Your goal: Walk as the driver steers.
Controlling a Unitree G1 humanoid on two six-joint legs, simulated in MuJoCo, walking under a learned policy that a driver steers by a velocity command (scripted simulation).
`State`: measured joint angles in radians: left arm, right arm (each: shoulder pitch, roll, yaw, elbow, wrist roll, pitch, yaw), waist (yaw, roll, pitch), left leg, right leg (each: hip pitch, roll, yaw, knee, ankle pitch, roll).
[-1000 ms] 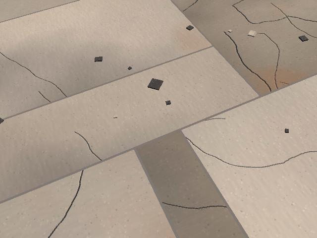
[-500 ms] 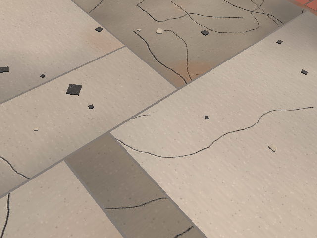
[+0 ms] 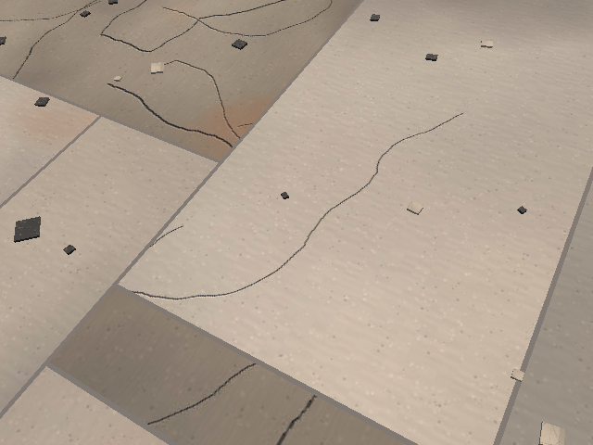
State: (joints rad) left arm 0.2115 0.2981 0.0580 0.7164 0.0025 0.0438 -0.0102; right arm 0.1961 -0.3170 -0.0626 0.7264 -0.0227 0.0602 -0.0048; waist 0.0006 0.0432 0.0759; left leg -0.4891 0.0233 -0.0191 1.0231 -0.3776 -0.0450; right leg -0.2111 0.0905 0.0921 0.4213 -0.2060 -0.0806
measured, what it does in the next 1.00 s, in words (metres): walks ahead: left foot, then right foot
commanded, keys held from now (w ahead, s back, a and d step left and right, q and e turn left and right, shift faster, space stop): e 0.22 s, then no key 0.24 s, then w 0.54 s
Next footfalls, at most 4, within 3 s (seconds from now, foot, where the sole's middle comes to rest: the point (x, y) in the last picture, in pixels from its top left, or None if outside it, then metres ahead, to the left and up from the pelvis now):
0.32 left None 0.07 0.12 -0.78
0.70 right None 0.02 -0.07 -0.78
1.14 left None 0.40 0.04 -0.78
1.68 right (418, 354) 0.65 -0.20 -0.78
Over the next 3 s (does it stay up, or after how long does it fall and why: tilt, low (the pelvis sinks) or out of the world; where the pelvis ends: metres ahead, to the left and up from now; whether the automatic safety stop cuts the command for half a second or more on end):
stays up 1.22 -0.16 0.00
